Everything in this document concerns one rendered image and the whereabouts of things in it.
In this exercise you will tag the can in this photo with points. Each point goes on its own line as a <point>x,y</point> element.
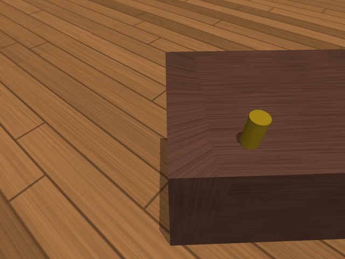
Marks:
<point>255,129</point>

